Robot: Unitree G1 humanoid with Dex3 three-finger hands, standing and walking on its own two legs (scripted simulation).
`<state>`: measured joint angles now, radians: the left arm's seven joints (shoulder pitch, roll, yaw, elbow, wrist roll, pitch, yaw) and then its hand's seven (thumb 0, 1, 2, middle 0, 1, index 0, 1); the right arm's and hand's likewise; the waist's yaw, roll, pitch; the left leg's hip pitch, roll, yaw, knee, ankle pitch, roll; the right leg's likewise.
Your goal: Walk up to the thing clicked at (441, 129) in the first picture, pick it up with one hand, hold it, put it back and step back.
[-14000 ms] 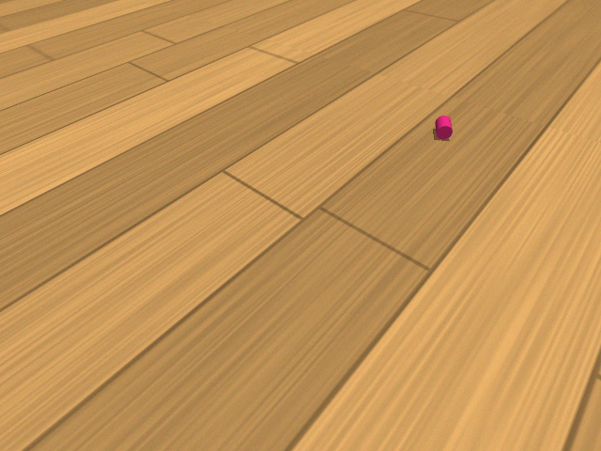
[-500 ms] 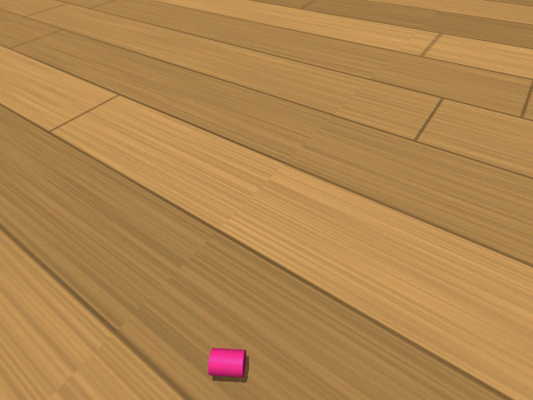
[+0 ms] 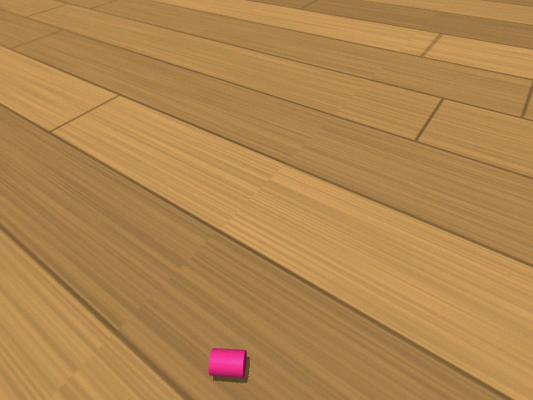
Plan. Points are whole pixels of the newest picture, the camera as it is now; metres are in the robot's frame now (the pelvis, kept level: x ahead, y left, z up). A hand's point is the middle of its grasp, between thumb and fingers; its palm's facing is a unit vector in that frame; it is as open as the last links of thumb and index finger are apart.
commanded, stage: rise first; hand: left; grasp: from above
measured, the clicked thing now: (228, 362) +0.42 +0.22 -0.74
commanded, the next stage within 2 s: none
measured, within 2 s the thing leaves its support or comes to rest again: neither
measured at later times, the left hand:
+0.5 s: hand out of the picture +0.12 +0.26 -0.21, palm faces -0.10 -0.91 -0.41, open 13.5 cm
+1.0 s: hand out of the picture +0.13 +0.27 -0.29, palm faces -0.30 -0.78 -0.54, open 14.2 cm
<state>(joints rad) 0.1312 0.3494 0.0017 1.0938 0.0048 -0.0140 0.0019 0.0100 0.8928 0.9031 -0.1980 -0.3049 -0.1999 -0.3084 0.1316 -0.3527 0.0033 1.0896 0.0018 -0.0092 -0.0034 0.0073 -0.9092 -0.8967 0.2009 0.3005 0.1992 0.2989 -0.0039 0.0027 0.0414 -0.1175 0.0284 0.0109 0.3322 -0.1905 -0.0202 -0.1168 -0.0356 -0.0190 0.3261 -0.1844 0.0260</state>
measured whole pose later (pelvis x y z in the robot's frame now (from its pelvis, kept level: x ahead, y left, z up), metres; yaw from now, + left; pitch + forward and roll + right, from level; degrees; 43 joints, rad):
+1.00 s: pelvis -0.03 +0.00 -0.15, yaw +0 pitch +24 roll -2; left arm 0.19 0.37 0.12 0.46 0.38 0.13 0.01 0.00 -0.54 0.98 -0.07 -1.06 -0.07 -1.06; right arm 0.15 -0.25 -0.03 0.54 0.00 -0.18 0.00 0.01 -0.90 -0.90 0.20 0.30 0.20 0.30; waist -0.03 0.01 -0.16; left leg -1.21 0.04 -0.05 1.40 -0.61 -0.02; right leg -1.18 -0.04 -0.03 1.36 -0.60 0.03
